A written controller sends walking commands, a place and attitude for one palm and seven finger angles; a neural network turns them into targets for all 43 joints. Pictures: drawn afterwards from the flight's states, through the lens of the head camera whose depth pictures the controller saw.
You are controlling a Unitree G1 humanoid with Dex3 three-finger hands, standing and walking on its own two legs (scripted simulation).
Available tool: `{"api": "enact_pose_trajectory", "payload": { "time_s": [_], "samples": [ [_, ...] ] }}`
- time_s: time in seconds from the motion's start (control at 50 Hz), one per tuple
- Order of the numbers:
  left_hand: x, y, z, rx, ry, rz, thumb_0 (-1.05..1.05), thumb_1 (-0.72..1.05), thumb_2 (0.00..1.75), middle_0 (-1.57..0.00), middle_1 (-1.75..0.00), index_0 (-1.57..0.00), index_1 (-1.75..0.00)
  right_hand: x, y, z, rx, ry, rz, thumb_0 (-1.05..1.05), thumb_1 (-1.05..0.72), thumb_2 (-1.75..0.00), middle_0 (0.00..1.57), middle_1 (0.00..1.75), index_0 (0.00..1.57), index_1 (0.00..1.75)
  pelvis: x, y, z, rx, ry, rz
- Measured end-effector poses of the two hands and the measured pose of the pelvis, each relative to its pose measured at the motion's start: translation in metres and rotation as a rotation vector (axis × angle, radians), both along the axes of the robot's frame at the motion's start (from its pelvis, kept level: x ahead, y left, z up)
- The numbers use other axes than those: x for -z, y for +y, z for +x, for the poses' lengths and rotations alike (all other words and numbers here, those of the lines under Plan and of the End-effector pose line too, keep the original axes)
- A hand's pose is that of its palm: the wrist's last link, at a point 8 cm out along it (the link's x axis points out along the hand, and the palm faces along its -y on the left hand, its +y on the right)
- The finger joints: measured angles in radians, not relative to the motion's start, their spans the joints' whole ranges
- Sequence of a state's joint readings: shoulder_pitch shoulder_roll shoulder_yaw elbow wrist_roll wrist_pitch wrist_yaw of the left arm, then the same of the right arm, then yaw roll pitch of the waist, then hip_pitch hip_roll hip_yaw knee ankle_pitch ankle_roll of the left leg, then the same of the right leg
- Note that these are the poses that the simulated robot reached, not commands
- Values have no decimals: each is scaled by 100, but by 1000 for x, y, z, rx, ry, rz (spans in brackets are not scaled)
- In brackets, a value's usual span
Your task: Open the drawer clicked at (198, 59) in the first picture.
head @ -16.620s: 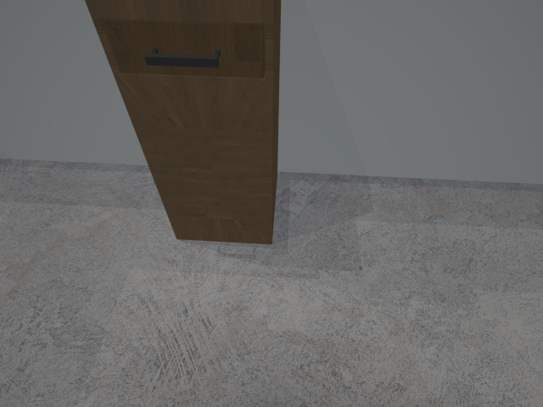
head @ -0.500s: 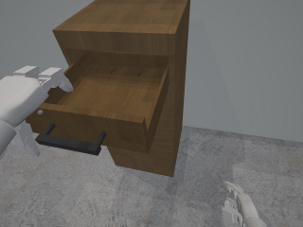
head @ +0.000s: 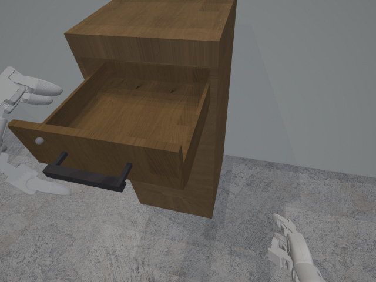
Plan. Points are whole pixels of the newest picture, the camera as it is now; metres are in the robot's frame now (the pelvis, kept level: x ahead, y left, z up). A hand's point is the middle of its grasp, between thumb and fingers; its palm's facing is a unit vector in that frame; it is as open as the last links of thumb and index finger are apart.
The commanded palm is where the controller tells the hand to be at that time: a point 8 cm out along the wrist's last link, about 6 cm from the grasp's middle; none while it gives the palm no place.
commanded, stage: draw the hand back to the body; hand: left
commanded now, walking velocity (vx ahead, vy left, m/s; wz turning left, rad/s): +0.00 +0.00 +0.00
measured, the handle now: (89, 169) +0.29 +0.26 +0.09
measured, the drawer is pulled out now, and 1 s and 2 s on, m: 0.30 0.30 0.30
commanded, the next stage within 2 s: step back with the hand held close in 0.88 s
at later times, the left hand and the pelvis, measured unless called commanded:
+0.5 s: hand (45, 127) +0.23 +0.21 +0.29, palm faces +0.48 -0.80 -0.35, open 10.3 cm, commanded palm +0.17 +0.26 +0.28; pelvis +0.03 -0.01 +0.00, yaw -3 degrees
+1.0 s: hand (38, 138) +0.21 +0.21 +0.28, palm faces +0.52 -0.80 -0.32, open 7.5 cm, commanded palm +0.16 +0.26 +0.28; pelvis +0.02 -0.02 +0.00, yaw -2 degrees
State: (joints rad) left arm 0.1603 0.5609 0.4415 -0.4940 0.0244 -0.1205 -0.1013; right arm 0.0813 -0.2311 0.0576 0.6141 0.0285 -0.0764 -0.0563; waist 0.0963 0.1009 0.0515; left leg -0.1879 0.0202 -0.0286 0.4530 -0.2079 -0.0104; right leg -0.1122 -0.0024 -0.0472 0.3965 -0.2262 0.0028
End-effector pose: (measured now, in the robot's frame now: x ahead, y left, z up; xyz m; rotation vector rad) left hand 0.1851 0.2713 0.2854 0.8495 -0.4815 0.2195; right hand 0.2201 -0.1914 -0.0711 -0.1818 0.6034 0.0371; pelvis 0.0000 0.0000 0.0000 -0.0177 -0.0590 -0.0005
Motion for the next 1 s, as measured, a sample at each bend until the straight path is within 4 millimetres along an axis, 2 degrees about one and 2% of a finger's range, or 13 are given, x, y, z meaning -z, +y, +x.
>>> {"api": "enact_pose_trajectory", "payload": {
  "time_s": [0.08, 0.16, 0.28, 0.4, 0.64, 0.78, 1.0],
  "samples": [
    [4, -3, -5, 46, -223, -285, -1, -39, 35, -32, -113, -31, -113, -4, -6, -15, 41, -3, -25, 2, -90, -90, 20, 30, 20, 30, -2, -4, 7, 18, -14, 3],
    [5, -3, -2, 52, -313, -376, -1, -29, 39, -30, -106, -29, -106, -2, -18, -29, 77, 22, -54, 2, -90, -90, 20, 30, 20, 30, -2, -6, 14, 30, -26, 3],
    [-1, -8, 4, 57, -320, -344, -1, -10, 47, -29, -94, -28, -94, 4, -38, -39, 127, 51, -69, 2, -90, -90, 20, 30, 20, 30, -2, -7, 22, 42, -25, 5],
    [-5, -17, 4, 63, -285, -284, -1, 10, 56, -27, -81, -26, -81, 7, -47, -35, 158, 48, -53, 2, -90, -90, 20, 30, 20, 30, -2, -7, 27, 48, -17, 7],
    [-2, -19, -10, 1, -260, -289, 0, 52, 74, -24, -54, -23, -54, 3, -38, -14, 125, 3, -15, 2, -90, -90, 20, 30, 20, 30, -1, -14, 26, 38, -17, 8],
    [-2, -18, -17, -18, -276, -304, 0, 74, 84, -23, -39, -22, -39, 0, -33, -10, 98, -10, -12, 2, -90, -90, 20, 30, 20, 30, -1, -17, 22, 30, -25, 7],
    [-1, -18, -20, -13, -268, -314, 1, 87, 89, -22, -31, -21, -31, 1, -37, -20, 107, 2, -21, 2, -90, -90, 20, 30, 20, 30, -2, -17, 17, 30, -33, 6]
  ]
}}
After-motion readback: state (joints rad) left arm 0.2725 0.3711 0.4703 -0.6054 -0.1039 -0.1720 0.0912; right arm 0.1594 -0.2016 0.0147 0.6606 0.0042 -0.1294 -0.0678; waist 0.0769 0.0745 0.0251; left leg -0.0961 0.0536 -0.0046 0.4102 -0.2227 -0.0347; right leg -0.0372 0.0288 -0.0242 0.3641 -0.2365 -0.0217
